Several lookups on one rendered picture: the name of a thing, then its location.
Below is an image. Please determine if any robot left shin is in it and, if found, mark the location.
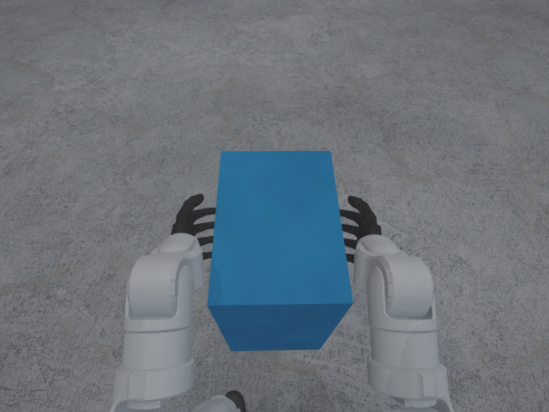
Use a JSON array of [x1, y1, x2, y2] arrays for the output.
[[210, 396, 235, 405]]

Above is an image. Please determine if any carton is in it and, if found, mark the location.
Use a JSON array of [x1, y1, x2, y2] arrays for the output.
[[208, 151, 353, 351]]

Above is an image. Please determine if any robot left forearm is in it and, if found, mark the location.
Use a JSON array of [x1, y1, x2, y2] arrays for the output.
[[110, 233, 205, 412]]

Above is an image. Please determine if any robot right forearm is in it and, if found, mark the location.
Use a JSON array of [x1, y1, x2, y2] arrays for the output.
[[353, 234, 454, 412]]

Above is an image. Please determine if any robot left hand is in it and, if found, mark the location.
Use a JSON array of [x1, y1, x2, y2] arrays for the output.
[[171, 194, 216, 260]]

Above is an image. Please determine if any left robot foot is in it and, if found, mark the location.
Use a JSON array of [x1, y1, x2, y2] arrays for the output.
[[225, 391, 245, 412]]

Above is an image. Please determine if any robot right hand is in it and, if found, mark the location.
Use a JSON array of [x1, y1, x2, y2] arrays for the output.
[[340, 196, 382, 263]]

